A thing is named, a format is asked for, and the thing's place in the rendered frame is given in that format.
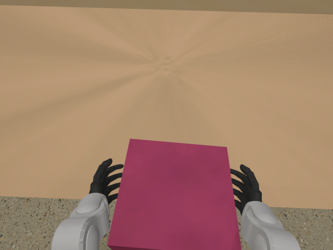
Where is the carton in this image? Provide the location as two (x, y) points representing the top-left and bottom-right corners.
(107, 139), (241, 250)

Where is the robot left hand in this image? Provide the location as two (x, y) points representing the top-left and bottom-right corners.
(89, 158), (124, 204)

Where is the robot right forearm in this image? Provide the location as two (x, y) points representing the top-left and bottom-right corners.
(240, 201), (301, 250)

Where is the robot left forearm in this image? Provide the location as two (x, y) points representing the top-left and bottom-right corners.
(51, 193), (110, 250)

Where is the robot right hand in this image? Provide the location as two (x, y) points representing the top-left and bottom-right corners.
(230, 164), (262, 215)

